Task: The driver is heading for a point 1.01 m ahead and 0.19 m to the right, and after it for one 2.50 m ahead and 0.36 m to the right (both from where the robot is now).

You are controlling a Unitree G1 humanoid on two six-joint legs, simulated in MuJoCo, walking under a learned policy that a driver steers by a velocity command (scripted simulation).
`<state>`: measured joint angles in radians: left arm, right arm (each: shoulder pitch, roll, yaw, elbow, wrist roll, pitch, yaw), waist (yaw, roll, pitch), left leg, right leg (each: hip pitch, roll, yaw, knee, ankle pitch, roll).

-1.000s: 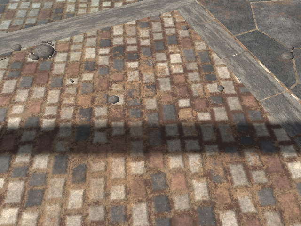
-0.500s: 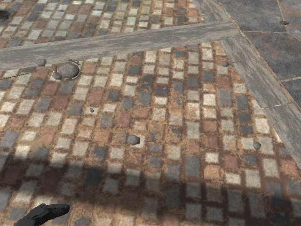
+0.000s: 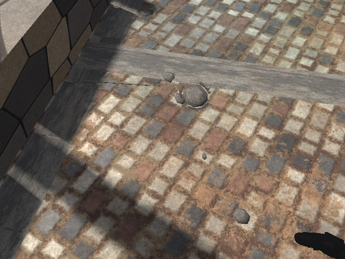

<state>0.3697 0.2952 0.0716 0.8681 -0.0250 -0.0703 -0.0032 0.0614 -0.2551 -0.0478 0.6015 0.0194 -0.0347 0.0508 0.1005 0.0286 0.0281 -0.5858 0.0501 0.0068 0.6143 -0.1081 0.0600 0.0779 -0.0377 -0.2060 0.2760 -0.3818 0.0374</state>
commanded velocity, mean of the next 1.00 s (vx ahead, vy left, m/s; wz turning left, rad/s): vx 0.50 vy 0.00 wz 0.07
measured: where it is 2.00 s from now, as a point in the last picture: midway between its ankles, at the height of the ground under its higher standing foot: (220, 117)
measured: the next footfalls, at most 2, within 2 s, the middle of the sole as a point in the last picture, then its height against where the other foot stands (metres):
left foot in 0.04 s outside the picture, level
right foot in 0.56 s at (228, 254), level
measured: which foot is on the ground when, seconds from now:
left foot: up 0.00-0.02, down 0.04-0.56, up 0.58-1.00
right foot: down 0.00-0.06, up 0.08-0.54, down 0.56-1.00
